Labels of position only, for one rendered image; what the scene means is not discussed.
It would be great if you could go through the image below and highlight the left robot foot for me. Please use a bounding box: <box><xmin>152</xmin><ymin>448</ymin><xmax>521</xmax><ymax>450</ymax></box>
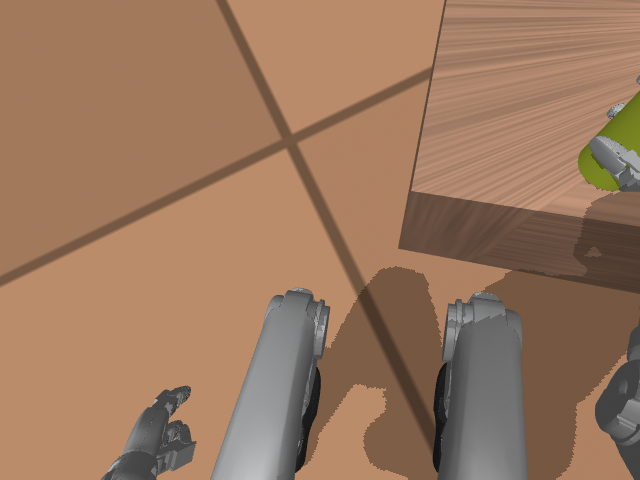
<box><xmin>295</xmin><ymin>367</ymin><xmax>321</xmax><ymax>473</ymax></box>

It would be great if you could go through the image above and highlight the left robot arm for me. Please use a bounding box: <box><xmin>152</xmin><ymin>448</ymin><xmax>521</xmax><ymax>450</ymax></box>
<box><xmin>101</xmin><ymin>451</ymin><xmax>158</xmax><ymax>480</ymax></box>

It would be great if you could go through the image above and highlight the right robot hand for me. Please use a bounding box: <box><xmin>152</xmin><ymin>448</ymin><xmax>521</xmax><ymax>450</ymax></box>
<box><xmin>589</xmin><ymin>75</ymin><xmax>640</xmax><ymax>192</ymax></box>

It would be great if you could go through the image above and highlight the right robot arm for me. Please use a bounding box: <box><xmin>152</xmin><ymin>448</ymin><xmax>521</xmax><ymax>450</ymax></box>
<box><xmin>595</xmin><ymin>319</ymin><xmax>640</xmax><ymax>480</ymax></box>

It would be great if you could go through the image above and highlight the bottle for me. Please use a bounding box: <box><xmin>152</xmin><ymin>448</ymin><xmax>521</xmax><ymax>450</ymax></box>
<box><xmin>578</xmin><ymin>91</ymin><xmax>640</xmax><ymax>191</ymax></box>

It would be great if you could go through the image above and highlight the left robot hand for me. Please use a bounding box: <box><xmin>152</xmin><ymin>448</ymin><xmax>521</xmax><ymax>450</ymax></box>
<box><xmin>123</xmin><ymin>386</ymin><xmax>196</xmax><ymax>475</ymax></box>

